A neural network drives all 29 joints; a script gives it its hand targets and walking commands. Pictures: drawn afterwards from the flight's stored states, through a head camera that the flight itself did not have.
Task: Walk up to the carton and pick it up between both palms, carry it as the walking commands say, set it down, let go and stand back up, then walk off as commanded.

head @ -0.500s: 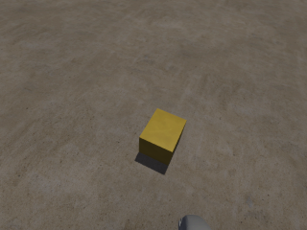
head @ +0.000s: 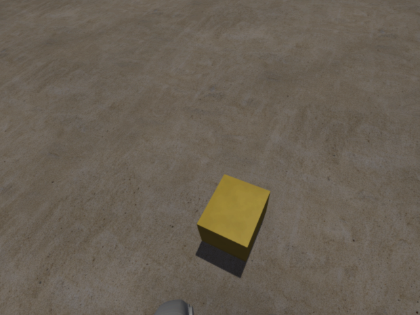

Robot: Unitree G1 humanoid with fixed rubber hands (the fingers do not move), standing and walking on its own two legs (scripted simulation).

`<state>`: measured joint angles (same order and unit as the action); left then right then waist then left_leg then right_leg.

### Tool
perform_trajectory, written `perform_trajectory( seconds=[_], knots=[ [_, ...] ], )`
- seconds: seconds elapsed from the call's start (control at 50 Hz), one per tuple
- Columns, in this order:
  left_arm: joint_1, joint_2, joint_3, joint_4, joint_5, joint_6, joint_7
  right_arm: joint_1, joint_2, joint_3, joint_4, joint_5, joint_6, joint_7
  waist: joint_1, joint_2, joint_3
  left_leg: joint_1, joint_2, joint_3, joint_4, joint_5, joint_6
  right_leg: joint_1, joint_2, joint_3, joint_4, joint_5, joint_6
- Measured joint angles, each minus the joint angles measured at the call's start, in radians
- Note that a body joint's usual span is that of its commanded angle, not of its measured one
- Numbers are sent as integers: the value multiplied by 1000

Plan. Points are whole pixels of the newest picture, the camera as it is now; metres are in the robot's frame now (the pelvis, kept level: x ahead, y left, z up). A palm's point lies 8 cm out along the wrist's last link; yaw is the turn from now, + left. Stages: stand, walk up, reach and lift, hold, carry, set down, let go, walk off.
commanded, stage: walk up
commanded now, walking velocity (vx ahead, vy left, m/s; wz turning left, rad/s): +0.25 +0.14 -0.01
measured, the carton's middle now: (234, 216) +0.59 -0.05 -0.68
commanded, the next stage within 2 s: none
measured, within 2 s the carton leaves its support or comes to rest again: neither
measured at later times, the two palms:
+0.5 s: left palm out of the picture +0.10 +0.29 -0.15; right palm out of the picture +0.13 -0.19 -0.11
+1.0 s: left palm out of the picture +0.11 +0.21 -0.13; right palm out of the picture +0.03 -0.25 -0.15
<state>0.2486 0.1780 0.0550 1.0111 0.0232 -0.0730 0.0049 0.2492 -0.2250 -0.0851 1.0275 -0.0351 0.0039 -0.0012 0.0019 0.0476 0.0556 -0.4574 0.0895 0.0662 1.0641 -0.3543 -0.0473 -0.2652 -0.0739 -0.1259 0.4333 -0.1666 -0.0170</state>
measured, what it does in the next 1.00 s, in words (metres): steps on the spot: left foot, then right foot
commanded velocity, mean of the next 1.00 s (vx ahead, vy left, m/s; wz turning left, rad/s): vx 0.08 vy -0.02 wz -0.01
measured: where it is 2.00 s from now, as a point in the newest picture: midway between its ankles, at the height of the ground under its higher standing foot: outside the picture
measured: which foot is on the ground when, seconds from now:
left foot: up 0.00-0.22, down 0.24-0.72, up 0.74-1.00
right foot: down 0.00-0.26, up 0.28-0.70, down 0.72-1.00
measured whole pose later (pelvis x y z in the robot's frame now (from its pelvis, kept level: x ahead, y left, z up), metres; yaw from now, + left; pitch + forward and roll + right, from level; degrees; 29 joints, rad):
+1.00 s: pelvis +0.06 -0.02 +0.00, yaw -1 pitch -1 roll +0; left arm 0.23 0.14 0.05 1.02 0.02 -0.01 0.02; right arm 0.32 -0.19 -0.05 1.08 -0.02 0.03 -0.02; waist -0.02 0.04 0.01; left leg -0.21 0.04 0.06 0.60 -0.44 -0.02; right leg -0.17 -0.01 -0.06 0.39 -0.21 -0.02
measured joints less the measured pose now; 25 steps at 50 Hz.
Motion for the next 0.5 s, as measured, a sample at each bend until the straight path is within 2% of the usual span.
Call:
perform_trajectory(
  seconds=[0.1, 0.22, 0.24, 0.26, 0.3, 0.34, 0.5],
  knots=[
    [107, 7, 3, 42, 5, 6, 0, -62, 4, 11, -28, 5, 24, 17, 33, -12, -13, -15, 9, 5, -198, 88, -14, 74, -8, 1, -68, -1, 14],
    [156, 10, -7, 88, 4, 27, 0, -100, 34, 26, -69, 7, -5, 16, 53, -42, -28, 109, -1, 38, -491, 129, -12, 105, -1, -1, -36, -58, 42],
    [164, 8, -10, 91, 3, 30, 1, -94, 33, 27, -72, 7, -17, 11, 52, -39, -34, 152, -6, 43, -548, 139, -8, 100, 3, 1, -3, -84, 50],
    [162, 10, -13, 94, 0, 35, 5, -90, 37, 27, -69, 7, -30, 3, 47, -48, -32, 171, -12, 44, -575, 194, 15, 93, -2, 3, 38, -113, 56],
    [131, 16, -14, 96, -19, 55, 18, -88, 55, 36, -54, 20, -37, -10, 42, -81, -15, 185, -29, 54, -556, 164, 57, 76, -5, 38, 118, -217, 67],
    [94, 16, -14, 89, -22, 76, 25, -89, 68, 48, -38, 23, -37, -18, 36, -91, -4, 207, -32, 59, -575, 142, 77, 50, 10, 61, 189, -287, 73],
    [-25, 46, 26, 36, 6, 141, 18, -52, 66, 43, -40, 9, -21, -53, -9, -75, -9, 213, 2, 62, -637, 174, 74, -111, 63, 91, 510, -294, 83]
  ],
)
